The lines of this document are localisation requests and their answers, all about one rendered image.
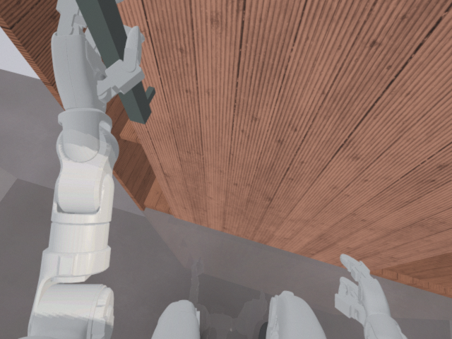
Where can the left robot hand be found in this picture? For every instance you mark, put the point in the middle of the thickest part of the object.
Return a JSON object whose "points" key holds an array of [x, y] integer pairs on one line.
{"points": [[77, 62]]}

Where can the wardrobe door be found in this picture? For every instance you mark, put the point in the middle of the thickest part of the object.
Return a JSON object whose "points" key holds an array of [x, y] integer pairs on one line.
{"points": [[436, 269], [319, 127]]}

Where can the right robot thigh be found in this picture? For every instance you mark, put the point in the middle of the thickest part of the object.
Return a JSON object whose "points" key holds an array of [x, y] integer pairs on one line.
{"points": [[293, 318]]}

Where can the right robot forearm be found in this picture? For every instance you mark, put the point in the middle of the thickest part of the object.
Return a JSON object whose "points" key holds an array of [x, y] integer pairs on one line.
{"points": [[380, 326]]}

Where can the right robot hand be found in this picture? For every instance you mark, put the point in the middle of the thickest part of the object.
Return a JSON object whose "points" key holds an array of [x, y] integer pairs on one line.
{"points": [[363, 300]]}

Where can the robot thigh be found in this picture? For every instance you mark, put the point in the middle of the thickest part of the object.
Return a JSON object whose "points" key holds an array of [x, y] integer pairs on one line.
{"points": [[293, 318], [180, 320]]}

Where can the robot left upper arm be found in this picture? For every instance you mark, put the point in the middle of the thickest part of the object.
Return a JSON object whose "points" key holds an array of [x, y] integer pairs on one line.
{"points": [[74, 311]]}

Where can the left robot thigh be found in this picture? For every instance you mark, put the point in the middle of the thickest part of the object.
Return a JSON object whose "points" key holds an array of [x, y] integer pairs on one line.
{"points": [[180, 320]]}

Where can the handle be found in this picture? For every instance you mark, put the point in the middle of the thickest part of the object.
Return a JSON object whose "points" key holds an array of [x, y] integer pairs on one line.
{"points": [[105, 25]]}

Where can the left robot forearm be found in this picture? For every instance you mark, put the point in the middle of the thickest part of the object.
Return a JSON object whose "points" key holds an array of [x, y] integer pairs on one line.
{"points": [[83, 200]]}

